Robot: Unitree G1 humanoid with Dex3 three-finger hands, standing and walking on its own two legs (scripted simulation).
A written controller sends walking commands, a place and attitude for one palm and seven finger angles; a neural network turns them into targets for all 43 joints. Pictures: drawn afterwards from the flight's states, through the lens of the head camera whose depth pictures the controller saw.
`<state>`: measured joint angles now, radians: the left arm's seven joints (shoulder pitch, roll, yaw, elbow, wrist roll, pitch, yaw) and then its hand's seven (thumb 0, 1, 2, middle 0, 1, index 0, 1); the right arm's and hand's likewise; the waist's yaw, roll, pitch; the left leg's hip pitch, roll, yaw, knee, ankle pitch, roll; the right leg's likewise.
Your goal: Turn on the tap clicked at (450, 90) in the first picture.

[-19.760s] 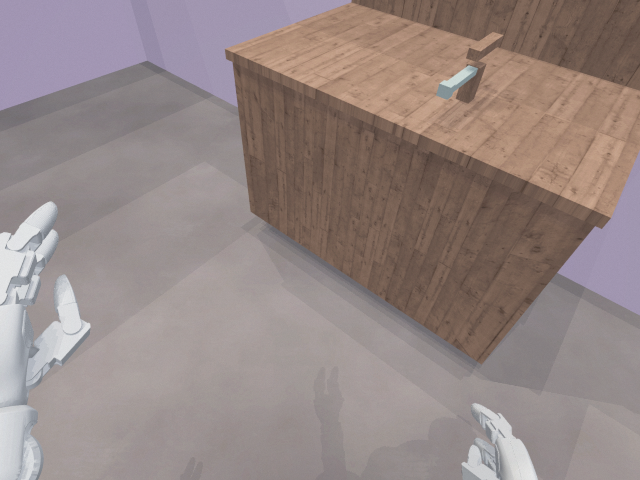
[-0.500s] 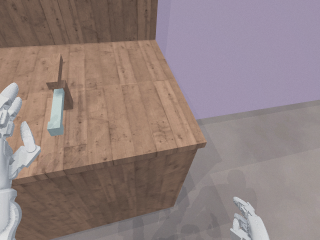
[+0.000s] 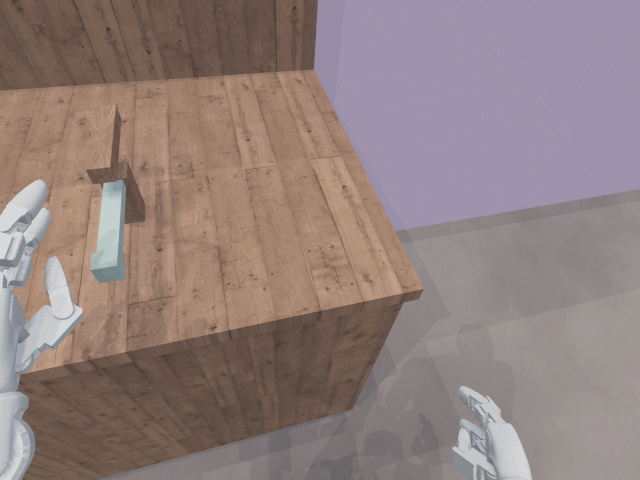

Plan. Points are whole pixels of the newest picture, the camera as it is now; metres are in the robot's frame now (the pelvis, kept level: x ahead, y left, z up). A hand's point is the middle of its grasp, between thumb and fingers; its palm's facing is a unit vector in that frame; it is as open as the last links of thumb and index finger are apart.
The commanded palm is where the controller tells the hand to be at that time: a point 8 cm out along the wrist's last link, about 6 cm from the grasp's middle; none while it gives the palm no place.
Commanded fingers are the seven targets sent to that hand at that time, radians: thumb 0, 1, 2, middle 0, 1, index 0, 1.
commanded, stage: look again from close up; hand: left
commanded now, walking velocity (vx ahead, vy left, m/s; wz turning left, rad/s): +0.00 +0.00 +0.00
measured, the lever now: (108, 266) +0.32 +0.29 +0.08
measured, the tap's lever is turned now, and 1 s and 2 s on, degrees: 0 0 0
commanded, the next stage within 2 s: turn the palm inward beside the body in 0.24 s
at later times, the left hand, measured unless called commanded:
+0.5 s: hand (49, 274) +0.24 +0.26 +0.19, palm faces +0.44 -0.84 -0.31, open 7.4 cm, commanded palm +0.15 +0.27 +0.17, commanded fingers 0.00 0.90 0.90 -0.20 -0.30 -0.20 -0.30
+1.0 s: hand (136, 338) +0.21 +0.20 +0.13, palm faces +0.43 -0.84 -0.34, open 7.4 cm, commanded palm +0.14 +0.24 +0.16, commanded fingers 0.00 0.90 0.90 -0.20 -0.30 -0.20 -0.30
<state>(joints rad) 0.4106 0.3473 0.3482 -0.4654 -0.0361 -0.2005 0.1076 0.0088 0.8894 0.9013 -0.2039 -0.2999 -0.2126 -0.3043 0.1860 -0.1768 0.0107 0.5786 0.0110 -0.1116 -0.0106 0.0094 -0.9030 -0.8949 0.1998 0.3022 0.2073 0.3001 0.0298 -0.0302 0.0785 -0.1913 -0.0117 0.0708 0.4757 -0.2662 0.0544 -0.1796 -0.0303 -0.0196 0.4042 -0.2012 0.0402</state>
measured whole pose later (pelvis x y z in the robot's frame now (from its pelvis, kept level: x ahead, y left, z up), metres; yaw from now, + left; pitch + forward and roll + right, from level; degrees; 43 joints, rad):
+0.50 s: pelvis -0.01 -0.02 +0.00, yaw +2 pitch -1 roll +0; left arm 0.16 0.43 0.42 -0.31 -0.13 -0.02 0.01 0.01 0.89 0.90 -0.20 -0.30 -0.21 -0.30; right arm 0.20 -0.22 0.03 0.64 -0.01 -0.10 0.02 0.01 -0.90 -0.89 0.20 0.30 0.21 0.30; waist 0.05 -0.01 0.01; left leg -0.23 -0.02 0.04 0.50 -0.26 0.02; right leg -0.24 -0.03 -0.02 0.50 -0.25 0.01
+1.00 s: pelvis -0.02 -0.08 -0.02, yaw +4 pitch +0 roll +0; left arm 0.22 0.38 0.30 -0.22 -0.15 0.04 0.05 0.01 0.89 0.90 -0.20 -0.30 -0.21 -0.30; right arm 0.14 -0.25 0.00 0.69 0.04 -0.13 -0.07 0.01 -0.90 -0.90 0.20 0.30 0.21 0.30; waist 0.06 0.08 -0.01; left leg -0.35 0.03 -0.06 0.68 -0.33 -0.03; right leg -0.34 0.03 -0.10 0.67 -0.33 -0.05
